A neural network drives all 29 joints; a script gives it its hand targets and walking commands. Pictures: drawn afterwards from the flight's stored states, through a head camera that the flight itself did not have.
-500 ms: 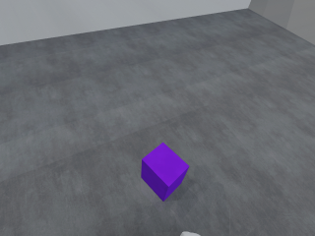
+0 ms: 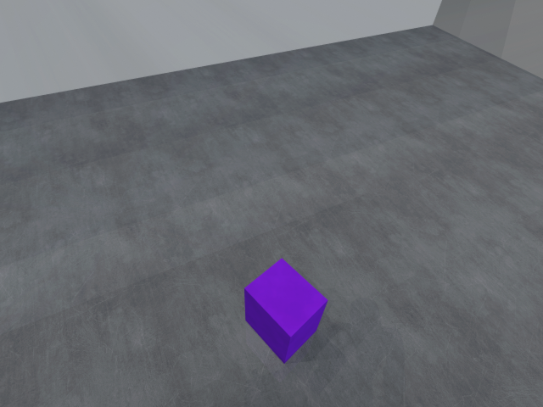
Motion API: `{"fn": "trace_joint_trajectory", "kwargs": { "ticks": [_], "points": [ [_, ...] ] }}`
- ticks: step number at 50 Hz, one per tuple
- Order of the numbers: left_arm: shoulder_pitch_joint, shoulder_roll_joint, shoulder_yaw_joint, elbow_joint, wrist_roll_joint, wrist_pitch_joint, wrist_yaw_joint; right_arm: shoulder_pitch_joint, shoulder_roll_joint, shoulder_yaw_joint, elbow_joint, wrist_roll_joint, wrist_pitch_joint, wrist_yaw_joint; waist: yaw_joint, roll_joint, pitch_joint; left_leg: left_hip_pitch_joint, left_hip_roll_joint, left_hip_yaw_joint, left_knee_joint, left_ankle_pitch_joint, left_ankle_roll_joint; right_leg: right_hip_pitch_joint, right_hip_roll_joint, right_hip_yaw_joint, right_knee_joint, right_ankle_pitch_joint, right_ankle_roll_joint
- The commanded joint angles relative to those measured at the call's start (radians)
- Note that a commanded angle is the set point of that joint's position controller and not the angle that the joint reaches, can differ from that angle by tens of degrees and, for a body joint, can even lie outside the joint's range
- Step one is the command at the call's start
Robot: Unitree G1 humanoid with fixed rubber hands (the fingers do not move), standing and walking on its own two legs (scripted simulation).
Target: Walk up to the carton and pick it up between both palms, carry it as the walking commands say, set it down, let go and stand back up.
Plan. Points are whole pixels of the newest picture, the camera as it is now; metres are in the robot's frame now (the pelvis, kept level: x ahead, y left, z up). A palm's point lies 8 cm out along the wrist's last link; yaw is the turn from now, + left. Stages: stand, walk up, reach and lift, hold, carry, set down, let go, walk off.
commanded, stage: walk up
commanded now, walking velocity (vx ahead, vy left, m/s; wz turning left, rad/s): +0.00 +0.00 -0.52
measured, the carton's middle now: (283, 311) +0.54 -0.07 -0.64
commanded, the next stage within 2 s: none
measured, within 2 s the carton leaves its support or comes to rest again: neither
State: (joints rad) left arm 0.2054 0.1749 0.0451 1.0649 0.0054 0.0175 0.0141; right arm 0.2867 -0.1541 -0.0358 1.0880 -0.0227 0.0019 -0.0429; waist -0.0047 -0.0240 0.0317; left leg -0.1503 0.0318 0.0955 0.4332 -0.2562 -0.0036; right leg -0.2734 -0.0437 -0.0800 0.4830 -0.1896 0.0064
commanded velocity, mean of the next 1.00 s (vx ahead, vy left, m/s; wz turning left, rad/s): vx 0.05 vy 0.16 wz -0.51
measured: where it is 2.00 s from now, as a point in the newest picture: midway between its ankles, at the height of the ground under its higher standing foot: outside the picture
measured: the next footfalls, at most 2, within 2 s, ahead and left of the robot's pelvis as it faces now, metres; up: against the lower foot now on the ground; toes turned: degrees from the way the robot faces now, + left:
left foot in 0.84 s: +0.16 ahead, +0.18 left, +0.00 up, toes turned -23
right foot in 1.16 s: +0.14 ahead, +0.00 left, +0.00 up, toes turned -42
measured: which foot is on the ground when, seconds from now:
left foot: down 0.00-0.20, up 0.22-0.82, down 0.84-1.00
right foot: down 0.00-0.84, up 0.86-1.00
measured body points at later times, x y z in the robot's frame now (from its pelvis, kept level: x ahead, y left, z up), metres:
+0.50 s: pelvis +0.01 -0.04 +0.01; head +0.04 -0.08 +0.45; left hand +0.11 +0.20 -0.12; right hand +0.05 -0.33 -0.14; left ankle +0.04 +0.11 -0.66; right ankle +0.02 -0.13 -0.74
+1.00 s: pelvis +0.10 +0.08 +0.00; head +0.15 +0.07 +0.45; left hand +0.29 +0.30 -0.14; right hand +0.05 -0.18 -0.12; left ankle +0.12 +0.19 -0.74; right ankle +0.05 -0.02 -0.67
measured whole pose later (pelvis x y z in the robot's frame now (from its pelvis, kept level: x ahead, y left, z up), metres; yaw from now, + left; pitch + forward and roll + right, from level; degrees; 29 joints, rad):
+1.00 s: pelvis +0.10 +0.08 +0.00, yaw -30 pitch +3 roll +0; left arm 0.25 0.30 0.08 0.87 0.04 0.05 0.03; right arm 0.24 -0.22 0.00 0.77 -0.05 0.03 0.00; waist -0.01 -0.05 0.06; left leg -0.18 0.03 0.12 0.41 -0.27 0.01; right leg -0.56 -0.03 -0.04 1.03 -0.42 0.01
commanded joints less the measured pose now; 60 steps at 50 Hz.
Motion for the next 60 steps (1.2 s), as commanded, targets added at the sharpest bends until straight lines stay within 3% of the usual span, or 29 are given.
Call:
{"fn": "trace_joint_trajectory", "kwargs": {
  "ticks": [1, 2, 5, 6, 9, 10, 11, 12, 13, 15, 18, 22, 23, 24, 28, 35, 39, 41, 43, 44, 46, 48, 51, 54, 56, 57, 58, 59, 60],
  "points": [
    [-0.098, 0.096, 0.043, -0.113, 0.011, 0.011, -0.012, 0.048, -0.195, -0.055, -0.018, -0.021, -0.002, -0.023, -0.054, 0.213, 0.089, -0.096, 0.360, -0.249, -0.252, -0.090, 0.123, -0.207, -0.026, 0.017, 0.376, -0.226, 0.027],
    [-0.078, 0.079, 0.045, -0.119, 0.014, 0.014, -0.013, 0.005, -0.192, -0.054, -0.016, -0.020, -0.004, -0.028, -0.039, 0.171, 0.095, -0.106, 0.398, -0.232, -0.237, -0.001, 0.134, -0.230, -0.047, 0.055, 0.448, -0.263, 0.030],
    [0.014, 0.044, 0.022, -0.115, 0.010, 0.007, -0.017, -0.050, -0.188, -0.055, -0.009, -0.014, -0.015, -0.022, -0.005, 0.163, 0.061, -0.055, 0.322, -0.062, -0.121, 0.280, 0.073, -0.147, -0.055, 0.024, 0.273, -0.252, 0.036],
    [0.047, 0.074, 0.016, -0.088, 0.021, 0.003, -0.019, -0.032, -0.192, -0.043, -0.064, -0.011, -0.007, -0.022, 0.009, 0.142, 0.033, -0.015, 0.288, 0.010, -0.098, 0.341, 0.073, -0.109, -0.018, 0.011, 0.222, -0.222, 0.006],
    [0.143, 0.125, 0.017, -0.068, 0.022, -0.014, 0.002, -0.034, -0.199, -0.048, -0.113, -0.002, 0.008, -0.004, 0.057, 0.095, -0.047, -0.054, 0.214, 0.074, 0.124, 0.302, 0.048, 0.109, -0.018, -0.019, -0.032, -0.038, -0.028],
    [0.183, 0.217, 0.037, -0.105, 0.019, -0.024, 0.000, -0.010, -0.177, -0.041, -0.141, 0.003, 0.013, -0.004, 0.076, -0.137, -0.064, -0.234, 0.126, 0.099, 0.362, 0.114, -0.008, 0.197, -0.179, 0.256, -0.138, 0.102, -0.088],
    [0.235, 0.296, 0.052, -0.109, 0.023, -0.020, 0.000, -0.052, -0.158, -0.032, -0.187, 0.007, 0.028, -0.003, 0.109, -0.304, -0.059, -0.439, 0.004, 0.019, 0.575, -0.303, -0.065, 0.220, -0.348, 0.603, -0.205, 0.336, -0.216],
    [0.226, 0.271, 0.050, -0.121, 0.015, -0.016, 0.002, -0.056, -0.175, -0.042, -0.191, 0.003, 0.040, -0.006, 0.089, -0.157, -0.071, -0.446, 0.047, -0.073, 0.710, -0.320, -0.068, 0.224, -0.340, 0.536, -0.165, 0.417, -0.253],
    [0.171, 0.246, 0.048, -0.146, 0.012, -0.016, 0.003, -0.051, -0.175, -0.038, -0.204, 0.004, 0.037, -0.005, 0.071, -0.115, -0.070, -0.445, 0.068, -0.098, 0.723, -0.277, -0.063, 0.198, -0.309, 0.467, -0.151, 0.407, -0.245],
    [0.097, 0.197, 0.041, -0.191, 0.011, -0.012, 0.003, -0.044, -0.174, -0.035, -0.215, 0.002, 0.033, 0.004, 0.042, -0.104, -0.071, -0.413, 0.071, -0.095, 0.668, -0.145, -0.047, 0.148, -0.226, 0.362, -0.151, 0.312, -0.192],
    [0.120, 0.172, 0.035, -0.214, 0.015, -0.017, -0.002, -0.052, -0.161, -0.030, -0.240, -0.005, 0.044, 0.016, 0.042, -0.098, -0.088, -0.396, 0.042, -0.067, 0.632, -0.096, -0.046, 0.128, -0.191, 0.325, -0.152, 0.308, -0.185],
    [0.179, 0.209, 0.050, -0.219, 0.029, -0.012, 0.000, -0.116, -0.166, -0.026, -0.273, -0.009, 0.056, 0.025, 0.085, -0.122, -0.034, -0.451, 0.029, -0.056, 0.564, -0.079, -0.054, 0.106, -0.201, 0.388, -0.206, 0.121, -0.192],
    [0.346, 0.248, 0.060, -0.168, 0.041, 0.004, 0.029, -0.108, -0.173, -0.034, -0.295, -0.036, 0.079, 0.043, 0.116, 0.013, -0.050, -0.567, 0.047, -0.116, 0.699, -0.069, -0.063, 0.168, -0.342, 0.591, -0.255, -0.067, -0.204],
    [0.340, 0.267, 0.064, -0.174, 0.033, 0.009, 0.044, -0.132, -0.183, -0.037, -0.327, -0.040, 0.087, 0.055, 0.108, 0.050, -0.016, -0.615, 0.066, -0.165, 0.705, -0.060, -0.066, 0.166, -0.354, 0.621, -0.261, -0.116, -0.194],
    [0.237, 0.234, 0.059, -0.205, 0.026, -0.006, 0.034, -0.139, -0.176, -0.026, -0.357, -0.036, 0.072, 0.075, 0.081, -0.123, -0.012, -0.546, 0.034, -0.135, 0.678, 0.037, -0.074, 0.081, -0.229, 0.478, -0.257, -0.135, -0.162],
    [0.231, 0.294, 0.087, -0.221, 0.043, -0.009, 0.032, -0.187, -0.158, -0.002, -0.426, -0.014, 0.061, 0.085, 0.086, -0.221, -0.016, -0.388, 0.014, -0.109, 0.363, -0.042, -0.057, 0.028, -0.203, 0.470, -0.262, -0.174, -0.160],
    [0.154, 0.320, 0.089, -0.237, 0.038, 0.000, 0.035, -0.107, -0.144, 0.009, -0.420, -0.013, 0.051, 0.074, 0.022, -0.224, -0.048, -0.104, -0.027, -0.056, 0.103, -0.080, -0.023, -0.090, -0.191, 0.431, -0.191, -0.105, -0.132],
    [0.135, 0.254, 0.061, -0.249, 0.045, -0.004, 0.034, 0.022, -0.190, -0.005, -0.375, -0.019, 0.038, 0.060, -0.053, -0.102, -0.078, 0.211, -0.005, -0.054, -0.090, 0.017, 0.020, -0.286, -0.090, 0.316, -0.040, -0.179, -0.068],
    [0.186, 0.140, 0.031, -0.279, 0.068, 0.001, 0.038, 0.079, -0.327, -0.031, -0.396, -0.035, 0.031, 0.050, -0.061, 0.287, -0.132, 0.255, 0.360, -0.399, -0.223, -0.062, 0.104, -0.508, 0.076, 0.070, 0.416, -0.432, -0.016],
    [0.119, 0.157, 0.035, -0.274, 0.054, 0.009, 0.042, 0.051, -0.303, -0.022, -0.389, -0.023, 0.027, 0.054, -0.060, 0.288, -0.092, 0.150, 0.375, -0.402, -0.239, -0.057, 0.149, -0.495, 0.016, 0.063, 0.554, -0.409, -0.014],
    [0.086, 0.180, 0.049, -0.255, 0.037, 0.017, 0.023, -0.047, -0.226, 0.006, -0.393, -0.026, 0.019, 0.048, -0.020, 0.198, -0.030, 0.036, 0.256, -0.215, -0.201, 0.085, 0.119, -0.414, 0.006, 0.072, 0.657, -0.285, -0.011],
    [0.104, 0.172, 0.042, -0.234, 0.029, 0.026, 0.008, -0.069, -0.182, 0.012, -0.372, -0.027, 0.015, 0.035, -0.005, 0.193, -0.013, 0.039, 0.184, -0.081, -0.145, 0.280, 0.113, -0.355, 0.000, 0.045, 0.608, -0.219, 0.004],
    [0.039, 0.144, 0.028, -0.255, 0.021, 0.035, 0.007, -0.012, -0.178, 0.003, -0.325, -0.034, 0.018, 0.026, -0.016, 0.217, -0.002, 0.054, 0.164, -0.010, -0.120, 0.445, 0.121, -0.260, 0.015, -0.002, 0.432, -0.216, 0.006],
    [0.009, 0.125, 0.020, -0.270, 0.013, 0.035, 0.024, 0.033, -0.190, -0.012, -0.284, -0.036, 0.031, 0.028, -0.021, 0.230, -0.014, 0.062, 0.188, -0.034, -0.075, 0.534, 0.127, -0.157, 0.026, -0.029, 0.277, -0.226, -0.018],
    [0.050, 0.125, 0.013, -0.243, 0.013, 0.026, 0.039, 0.035, -0.197, -0.019, -0.263, -0.028, 0.037, 0.028, 0.011, 0.195, -0.038, 0.061, 0.182, -0.029, 0.004, 0.583, 0.118, -0.054, 0.018, -0.033, 0.123, -0.146, -0.041],
    [0.116, 0.154, 0.018, -0.215, 0.018, 0.017, 0.049, 0.019, -0.201, -0.023, -0.265, -0.019, 0.035, 0.030, 0.061, 0.155, -0.072, -0.012, 0.151, 0.007, 0.101, 0.571, 0.094, 0.096, -0.009, -0.011, 0.020, -0.062, -0.065],
    [0.234, 0.224, 0.036, -0.174, 0.026, 0.006, 0.059, -0.001, -0.196, -0.029, -0.287, -0.013, 0.028, 0.035, 0.132, 0.039, -0.126, -0.195, 0.101, 0.053, 0.292, 0.441, 0.059, 0.335, -0.137, 0.126, -0.046, 0.060, -0.097],
    [0.282, 0.349, 0.062, -0.172, 0.037, 0.006, 0.073, 0.009, -0.149, -0.023, -0.338, -0.009, 0.029, 0.041, 0.151, -0.277, -0.111, -0.507, -0.055, 0.042, 0.571, -0.235, -0.019, 0.448, -0.483, 0.619, -0.115, 0.460, -0.235],
    [0.270, 0.330, 0.051, -0.164, 0.022, 0.015, 0.073, 0.002, -0.171, -0.038, -0.336, -0.012, 0.051, 0.036, 0.119, -0.147, -0.133, -0.490, 0.002, -0.086, 0.735, -0.332, -0.040, 0.368, -0.513, 0.629, -0.106, 0.591, -0.288]
  ]
}}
